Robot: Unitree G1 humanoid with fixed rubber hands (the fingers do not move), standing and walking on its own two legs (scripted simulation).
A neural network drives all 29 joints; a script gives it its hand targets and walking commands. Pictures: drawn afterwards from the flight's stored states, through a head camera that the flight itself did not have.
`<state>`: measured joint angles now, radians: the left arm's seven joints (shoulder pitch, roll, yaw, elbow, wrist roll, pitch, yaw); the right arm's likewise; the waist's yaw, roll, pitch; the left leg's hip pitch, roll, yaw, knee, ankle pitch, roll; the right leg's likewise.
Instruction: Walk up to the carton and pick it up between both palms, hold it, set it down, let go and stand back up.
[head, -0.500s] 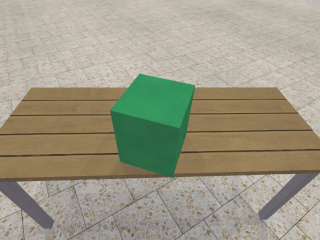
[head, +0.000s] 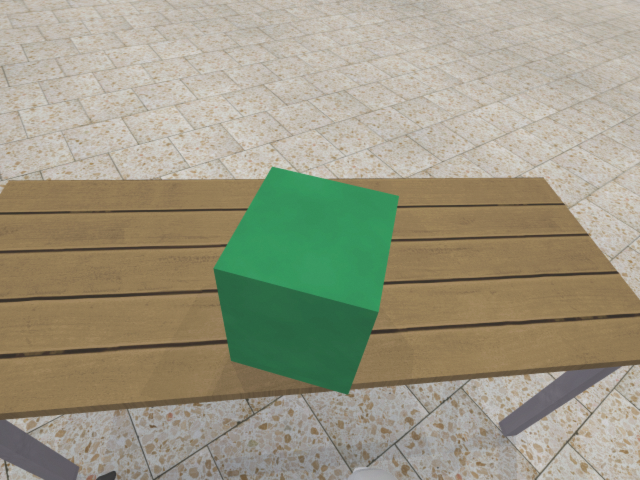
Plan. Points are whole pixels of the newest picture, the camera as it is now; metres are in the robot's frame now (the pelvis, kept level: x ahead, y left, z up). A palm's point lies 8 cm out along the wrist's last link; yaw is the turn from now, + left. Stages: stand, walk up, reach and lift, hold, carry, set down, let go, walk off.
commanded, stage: walk up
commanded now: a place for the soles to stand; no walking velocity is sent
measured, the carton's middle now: (310, 282) +0.42 -0.01 -0.03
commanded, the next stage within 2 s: none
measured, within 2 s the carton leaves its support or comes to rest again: neither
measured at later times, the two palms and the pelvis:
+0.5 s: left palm out of the picture +0.15 +0.27 -0.10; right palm out of the picture +0.14 -0.25 -0.10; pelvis +0.02 +0.00 -0.01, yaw +0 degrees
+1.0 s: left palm out of the picture +0.15 +0.27 -0.09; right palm (499, 463) +0.17 -0.25 -0.08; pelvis +0.04 +0.00 +0.00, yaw +2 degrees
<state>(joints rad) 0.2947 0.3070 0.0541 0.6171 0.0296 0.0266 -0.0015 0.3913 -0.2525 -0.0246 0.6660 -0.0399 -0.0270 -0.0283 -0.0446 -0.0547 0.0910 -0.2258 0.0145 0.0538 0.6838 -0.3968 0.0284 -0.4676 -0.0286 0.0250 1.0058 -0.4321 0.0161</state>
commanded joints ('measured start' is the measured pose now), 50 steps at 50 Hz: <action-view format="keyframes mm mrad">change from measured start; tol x16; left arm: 1 -11 11 6 -76 -21 -29 1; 7 27 204 48 -60 -5 -18 28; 16 -194 104 9 -111 -10 -10 22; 50 -72 121 -10 -74 -19 -37 -9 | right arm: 1 -32 -177 -33 -65 13 11 8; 50 -88 -173 -42 -166 32 29 47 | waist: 1 14 325 -23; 9 68 -132 -94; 16 -5 -99 -218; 18 32 122 -119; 50 49 128 -85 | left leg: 1 -18 155 -129 -146 930 150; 3 -134 165 -150 -54 845 98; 7 -155 3 -70 275 -260 -27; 8 -197 19 -101 327 -284 -38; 15 -42 31 -125 -29 43 -14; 18 -105 244 -499 -301 15 86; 20 -317 208 -389 -255 -30 121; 22 -156 84 -194 -168 95 30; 50 -166 51 -211 -183 161 24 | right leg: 1 80 20 -82 -250 122 4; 5 460 -179 171 -495 576 -87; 8 220 -376 443 -633 244 -307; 12 175 -269 286 -555 370 -269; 18 43 -10 -21 -248 156 -23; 21 250 -51 51 -446 173 -51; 29 207 -84 38 -404 381 -68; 50 265 -111 22 -475 276 -59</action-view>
